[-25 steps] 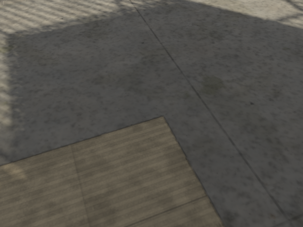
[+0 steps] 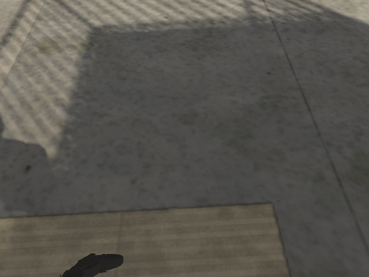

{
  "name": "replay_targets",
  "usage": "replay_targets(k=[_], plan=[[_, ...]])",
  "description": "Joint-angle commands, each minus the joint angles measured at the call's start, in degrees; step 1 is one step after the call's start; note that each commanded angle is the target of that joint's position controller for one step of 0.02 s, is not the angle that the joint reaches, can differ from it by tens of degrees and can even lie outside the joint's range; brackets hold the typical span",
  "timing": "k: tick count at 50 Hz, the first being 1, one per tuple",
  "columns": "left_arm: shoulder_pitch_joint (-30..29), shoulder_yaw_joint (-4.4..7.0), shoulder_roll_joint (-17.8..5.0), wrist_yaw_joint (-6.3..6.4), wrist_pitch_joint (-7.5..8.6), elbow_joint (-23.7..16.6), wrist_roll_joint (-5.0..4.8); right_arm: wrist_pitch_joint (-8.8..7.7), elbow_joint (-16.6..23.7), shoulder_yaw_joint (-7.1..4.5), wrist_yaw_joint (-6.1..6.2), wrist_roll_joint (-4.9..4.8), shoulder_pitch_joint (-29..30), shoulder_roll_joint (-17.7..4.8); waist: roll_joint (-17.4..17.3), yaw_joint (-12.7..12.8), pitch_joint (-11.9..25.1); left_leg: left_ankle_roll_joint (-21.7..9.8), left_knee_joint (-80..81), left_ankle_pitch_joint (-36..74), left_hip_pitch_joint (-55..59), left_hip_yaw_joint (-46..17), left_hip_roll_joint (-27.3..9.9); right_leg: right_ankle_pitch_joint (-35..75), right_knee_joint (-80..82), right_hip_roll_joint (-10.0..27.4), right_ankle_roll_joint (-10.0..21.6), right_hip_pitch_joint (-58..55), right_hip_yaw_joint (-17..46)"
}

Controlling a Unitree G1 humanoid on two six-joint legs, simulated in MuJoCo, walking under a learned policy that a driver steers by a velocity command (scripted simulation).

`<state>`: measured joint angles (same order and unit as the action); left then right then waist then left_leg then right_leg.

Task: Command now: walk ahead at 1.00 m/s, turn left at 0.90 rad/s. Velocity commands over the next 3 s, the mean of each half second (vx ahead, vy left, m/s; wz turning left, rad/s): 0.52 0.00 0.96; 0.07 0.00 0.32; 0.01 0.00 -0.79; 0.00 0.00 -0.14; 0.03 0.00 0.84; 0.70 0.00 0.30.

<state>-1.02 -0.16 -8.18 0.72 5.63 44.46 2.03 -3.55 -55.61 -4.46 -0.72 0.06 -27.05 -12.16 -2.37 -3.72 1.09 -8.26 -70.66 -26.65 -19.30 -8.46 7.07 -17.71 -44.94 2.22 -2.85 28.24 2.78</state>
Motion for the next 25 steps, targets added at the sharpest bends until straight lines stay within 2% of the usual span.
replay_targets(k=[1,2,3,4,5,6,7,8,9,10,11,12,13,14,15,16,17,18,19,20,21,22,23,24,25], plan=[[14.5,4.00,-9.1,0.99,-1.41,2.1,-0.30,0.33,11.4,0.21,-0.68,3.30,13.3,-1.6,10.8,8.4,-5.0,-0.4,-20.4,7.7,-41.6,4.5,-7.8,-32.9,28.9,19.9,9.5,-30.5,34.5],[15.1,3.57,-7.1,1.10,-0.79,3.6,-0.71,1.13,11.6,-0.08,-0.78,2.51,13.7,-1.7,8.8,7.5,-5.5,0.5,-16.6,9.6,-39.6,4.5,-9.3,-21.6,28.9,17.2,8.4,-27.0,25.0],[17.6,3.36,-5.6,1.34,-0.77,5.4,-0.17,2.12,12.7,0.08,-1.38,2.94,14.9,-0.6,9.6,5.9,-6.6,1.3,-14.9,9.1,-36.9,4.2,-11.1,-13.6,29.1,15.9,7.5,-23.4,19.1],[18.8,2.51,-3.1,1.23,0.06,8.1,-0.43,2.68,14.7,0.45,-1.88,1.78,16.6,1.1,10.1,3.6,-8.4,1.7,-12.7,9.3,-37.0,4.2,-11.8,1.2,28.9,15.2,7.0,-22.5,14.2],[20.7,2.50,-2.7,1.02,0.67,8.9,-1.10,3.32,16.0,0.54,-1.83,1.80,18.8,1.7,10.0,3.4,-8.0,2.7,-11.1,9.4,-36.1,5.8,-11.6,15.0,28.7,14.5,6.3,-22.2,8.0],[21.2,2.60,-2.4,0.38,0.79,9.4,-0.87,3.09,17.7,0.66,-1.99,1.66,21.4,1.2,9.3,3.3,-6.6,2.5,-6.7,11.4,-33.4,7.3,-10.8,25.8,29.1,12.9,4.6,-21.6,1.8],[19.6,2.77,-2.6,-0.08,0.94,8.2,-0.81,3.18,17.8,0.71,-2.64,1.78,21.3,0.7,10.2,2.0,-5.1,2.6,-1.1,14.7,-29.8,7.9,-9.7,34.2,28.9,11.9,4.4,-20.3,-2.8],[16.8,3.05,-3.7,-0.04,0.66,6.9,-1.09,2.71,17.4,0.56,-3.13,1.88,21.6,-0.3,9.9,0.9,-6.1,2.9,7.0,20.4,-25.7,10.2,-8.4,39.1,28.1,9.3,3.4,-17.2,-8.6],[14.3,3.44,-5.8,0.28,0.73,5.6,-1.20,2.53,17.6,1.26,-4.08,1.81,22.3,0.0,10.5,-0.1,-6.6,2.4,18.5,27.7,-17.7,11.6,-8.3,35.1,28.4,7.7,2.8,-11.8,-12.5],[7.0,4.82,-11.3,2.58,-0.05,2.2,-2.97,1.58,17.9,-0.66,-2.69,-3.91,22.5,-3.6,8.7,0.6,-5.3,4.3,22.8,31.6,-14.5,13.4,-6.3,39.3,27.6,5.9,2.8,-11.9,-14.3],[7.9,5.28,-14.5,3.52,0.05,2.0,-3.60,1.20,18.7,-0.74,-2.48,-3.70,24.0,-4.9,8.0,-0.3,-2.3,4.2,26.8,32.8,-8.7,15.2,-4.8,46.2,25.9,7.4,2.6,-12.4,-13.9],[9.4,6.04,-17.9,4.22,0.45,2.0,-4.02,0.99,19.3,-1.03,-2.75,-2.91,22.5,-5.8,9.5,-1.2,0.5,4.0,28.9,32.4,-4.3,16.0,-4.4,52.2,23.4,8.5,2.6,-15.1,-13.6],[10.6,6.05,-17.6,4.86,-0.04,2.0,-4.62,1.03,18.7,-1.34,-2.76,-2.65,21.1,-7.0,9.3,-1.8,2.7,3.1,31.6,30.5,-1.8,16.7,-2.6,59.5,18.0,9.1,2.5,-18.9,-13.3],[10.9,6.60,-19.5,5.14,-0.41,1.0,-4.66,1.06,17.9,-2.09,-3.17,-2.01,16.4,-9.4,8.8,-4.0,5.6,2.0,33.9,30.1,4.2,16.9,-1.2,62.9,10.6,9.7,2.6,-19.7,-12.5],[11.3,6.70,-19.7,4.90,0.03,0.4,-4.00,1.09,15.4,-3.74,-3.02,-1.79,7.0,-13.3,7.0,-8.7,9.9,-0.4,37.1,35.3,17.3,14.6,-1.0,57.6,-2.9,8.7,1.7,-16.4,-11.7],[13.6,5.81,-15.8,3.79,0.41,0.7,-3.34,1.57,13.4,-3.68,-2.37,-2.47,4.0,-13.9,-1.8,-8.7,8.1,-3.1,43.7,41.7,27.8,8.2,-4.2,14.7,-20.9,3.1,-0.6,-5.5,-11.2],[18.1,3.64,-7.9,2.43,1.36,-1.7,0.01,1.85,16.2,-3.69,-1.46,-0.44,8.8,-18.5,-18.8,-1.1,9.1,-8.8,34.3,70.0,34.9,-6.6,-12.9,-22.8,-45.0,-4.2,-1.6,10.3,-8.8],[24.5,3.09,-11.3,1.00,2.77,-5.3,-1.40,1.30,21.5,-3.13,-1.25,2.62,11.4,-19.1,-15.4,0.7,29.3,-21.5,42.2,56.5,46.6,-31.9,-26.4,-19.4,-53.6,-5.6,-0.5,16.4,6.4],[18.4,4.10,-16.9,0.43,3.18,-6.8,-2.53,1.74,24.2,-3.32,-1.21,2.26,13.4,-17.8,-3.4,-1.3,28.1,-19.8,48.6,39.7,41.3,-33.8,-24.9,-13.2,-50.5,-4.7,0.7,17.2,7.9],[15.0,4.81,-17.6,0.82,2.64,-7.9,-2.70,1.29,24.7,-3.04,-1.17,0.17,17.5,-16.1,3.2,1.1,18.7,-16.3,50.7,32.9,31.7,-29.0,-21.6,-8.9,-43.9,-2.4,0.5,18.6,7.0],[14.0,4.84,-16.8,1.74,1.40,-7.3,-2.05,0.99,24.7,-2.41,-1.05,-1.75,19.8,-14.2,7.1,3.3,13.5,-14.0,51.7,32.7,23.0,-26.0,-18.4,-7.5,-39.8,-0.6,-0.3,16.1,6.8],[13.3,4.99,-16.9,2.29,0.16,-8.0,-1.40,1.21,25.0,-2.18,-0.69,-2.17,21.0,-13.9,7.8,5.1,9.6,-13.4,51.9,38.6,15.5,-23.6,-16.2,-7.4,-35.8,-0.8,-1.1,13.9,6.7],[12.3,5.17,-16.6,2.39,-0.81,-8.8,-1.19,1.55,25.0,-2.27,-0.24,-1.78,21.4,-13.8,6.7,6.0,7.7,-12.7,51.9,44.1,10.1,-20.9,-14.4,-7.7,-32.6,-0.4,-1.8,11.4,6.4],[11.6,5.03,-15.3,2.34,-1.06,-9.4,-0.76,1.80,25.1,-2.39,0.35,-1.38,22.0,-13.7,7.0,6.7,7.2,-11.5,50.6,49.3,6.0,-18.0,-12.6,-8.1,-27.5,-0.3,-2.4,9.2,5.7],[10.4,4.55,-13.2,2.16,-1.18,-9.9,-0.58,2.19,24.9,-2.18,0.85,-1.45,21.7,-12.7,6.3,7.0,7.7,-10.5,49.0,54.1,3.5,-15.6,-10.8,-7.2,-22.1,-0.9,-2.6,7.5,5.0]])
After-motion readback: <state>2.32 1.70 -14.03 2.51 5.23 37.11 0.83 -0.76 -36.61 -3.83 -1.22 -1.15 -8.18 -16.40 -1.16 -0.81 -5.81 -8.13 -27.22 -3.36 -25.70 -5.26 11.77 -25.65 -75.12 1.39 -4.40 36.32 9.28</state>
